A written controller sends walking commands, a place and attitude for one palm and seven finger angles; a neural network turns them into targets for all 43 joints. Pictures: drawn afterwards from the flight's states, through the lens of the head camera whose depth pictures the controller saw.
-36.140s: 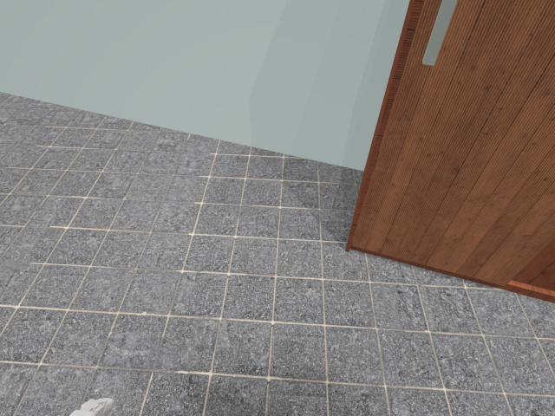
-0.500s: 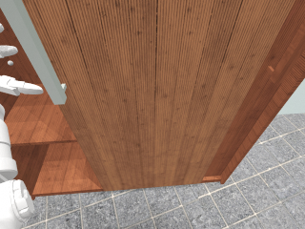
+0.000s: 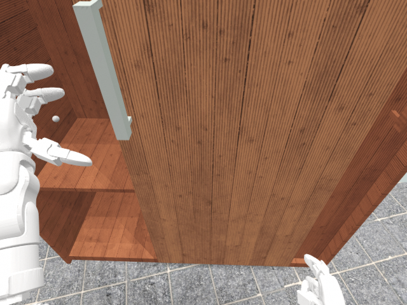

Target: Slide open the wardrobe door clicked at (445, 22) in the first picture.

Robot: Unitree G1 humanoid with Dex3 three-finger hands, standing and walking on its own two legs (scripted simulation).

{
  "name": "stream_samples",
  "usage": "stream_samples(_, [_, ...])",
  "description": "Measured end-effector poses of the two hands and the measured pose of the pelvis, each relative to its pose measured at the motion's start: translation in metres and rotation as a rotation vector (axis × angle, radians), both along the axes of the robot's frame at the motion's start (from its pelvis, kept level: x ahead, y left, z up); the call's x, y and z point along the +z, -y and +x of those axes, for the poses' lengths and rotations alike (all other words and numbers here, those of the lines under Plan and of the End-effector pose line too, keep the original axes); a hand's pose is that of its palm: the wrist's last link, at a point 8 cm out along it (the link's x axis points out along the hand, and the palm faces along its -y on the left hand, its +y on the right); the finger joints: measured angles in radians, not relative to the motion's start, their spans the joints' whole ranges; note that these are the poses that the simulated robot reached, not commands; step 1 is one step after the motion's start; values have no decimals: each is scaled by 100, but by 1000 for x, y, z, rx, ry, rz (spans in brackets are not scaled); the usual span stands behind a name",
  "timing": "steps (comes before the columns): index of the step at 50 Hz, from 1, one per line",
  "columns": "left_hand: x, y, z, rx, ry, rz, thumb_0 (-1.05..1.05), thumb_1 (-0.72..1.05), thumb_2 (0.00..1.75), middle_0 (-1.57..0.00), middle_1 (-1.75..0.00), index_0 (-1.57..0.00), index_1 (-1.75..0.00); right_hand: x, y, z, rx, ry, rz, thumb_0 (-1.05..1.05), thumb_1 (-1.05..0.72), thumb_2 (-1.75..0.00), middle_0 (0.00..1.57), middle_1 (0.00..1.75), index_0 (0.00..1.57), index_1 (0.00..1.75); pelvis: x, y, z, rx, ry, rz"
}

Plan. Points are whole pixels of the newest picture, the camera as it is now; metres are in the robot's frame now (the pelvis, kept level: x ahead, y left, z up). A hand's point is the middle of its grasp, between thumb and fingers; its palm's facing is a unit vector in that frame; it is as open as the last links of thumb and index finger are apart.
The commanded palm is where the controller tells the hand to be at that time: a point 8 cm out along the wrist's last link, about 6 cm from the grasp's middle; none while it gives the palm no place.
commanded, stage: slip the hand off the handle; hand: left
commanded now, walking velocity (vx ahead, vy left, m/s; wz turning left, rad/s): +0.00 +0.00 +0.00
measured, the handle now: (112, 77) +0.45 +0.23 +0.25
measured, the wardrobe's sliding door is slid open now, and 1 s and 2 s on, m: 0.44 0.44 0.44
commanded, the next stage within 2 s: draw the hand back to the body in 0.12 s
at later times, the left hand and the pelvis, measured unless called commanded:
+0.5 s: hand (56, 151) +0.26 +0.25 +0.23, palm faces +0.18 -0.98 -0.05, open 14.7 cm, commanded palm +0.21 +0.30 +0.23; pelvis -0.01 -0.02 +0.00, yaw +1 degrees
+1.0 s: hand (22, 194) +0.20 +0.28 +0.20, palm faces +0.54 -0.81 -0.24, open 13.2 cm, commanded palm +0.16 +0.31 +0.20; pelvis -0.01 +0.01 +0.01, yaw +0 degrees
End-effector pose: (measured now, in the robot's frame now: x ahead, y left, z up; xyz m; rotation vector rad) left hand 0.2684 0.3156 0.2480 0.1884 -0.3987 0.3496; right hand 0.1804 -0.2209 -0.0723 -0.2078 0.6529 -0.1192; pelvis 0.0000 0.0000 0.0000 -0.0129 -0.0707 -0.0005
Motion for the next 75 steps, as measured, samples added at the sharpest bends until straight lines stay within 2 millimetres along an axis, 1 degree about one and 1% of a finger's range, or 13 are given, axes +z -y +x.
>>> stream_samples(4, [-4,3,-16,15,-13,-11,-1,-56,20,-26,-116,-25,-115,11,-9,18,48,49,1,1,-90,-90,20,30,20,30,1,3,-3,9,15,1])
stream_samples(8, [-2,10,-33,23,10,2,-1,-56,20,-26,-116,-25,-115,17,-12,25,79,77,2,1,-90,-90,20,30,21,30,2,7,-4,13,29,2])
stream_samples(14, [3,17,-43,8,15,0,-1,-56,20,-26,-116,-26,-115,14,-6,19,80,59,1,1,-90,-90,20,30,21,30,3,15,-7,24,48,3])
stream_samples(23, [-18,12,-38,-136,-334,-141,-1,-56,20,-26,-116,-25,-115,7,22,6,0,46,9,1,-90,-90,20,30,21,30,4,22,-8,14,68,1])
stream_samples(28, [-15,10,-46,-177,-306,-154,-1,-55,20,-26,-115,-25,-115,16,33,9,-9,91,-1,1,-90,-90,20,30,20,30,3,21,-7,11,65,-1])
stream_samples(34, [-29,6,-61,-167,-292,-159,-1,-55,20,-25,-115,-25,-115,28,32,15,-10,147,-6,1,-91,-90,20,30,20,30,1,15,-6,3,63,-3])
stream_samples(39, [-45,6,-75,-122,-319,-122,-1,-51,22,-25,-113,-25,-112,34,18,19,18,175,-19,1,-91,-90,20,30,20,30,1,8,-8,5,70,-6])
stream_samples(43, [-45,3,-94,76,-219,20,-1,-42,27,-25,-107,-25,-107,32,1,16,75,177,-21,1,-91,-90,20,30,20,30,3,2,-10,3,62,-13])
stream_samples(48, [-45,-1,-114,193,-123,84,-1,-27,34,-25,-99,-24,-98,15,-17,2,118,79,-14,1,-90,-90,20,30,20,30,5,-4,-9,5,56,-12])
stream_samples(51, [-45,-3,-117,225,-93,97,-1,-17,39,-24,-93,-24,-92,4,-25,-6,126,19,-4,1,-90,-90,20,30,20,30,6,-8,-7,7,60,-9])
stream_samples(55, [-48,-2,-110,222,-99,108,-1,-3,45,-24,-85,-24,-84,-6,-30,-14,110,-25,16,1,-90,-90,20,30,21,30,6,-11,-4,3,64,-5])
stream_samples(62, [-55,11,-102,153,-149,151,0,22,57,-23,-70,-23,-69,-3,-21,-16,56,-15,28,1,-90,-90,20,30,21,30,7,-11,3,-17,61,0])
stream_samples(75, [-68,20,-131,199,-232,167,1,68,80,-22,-43,-22,-42,8,13,0,33,32,-15,1,-90,-90,20,30,20,30,7,3,6,-6,67,-1])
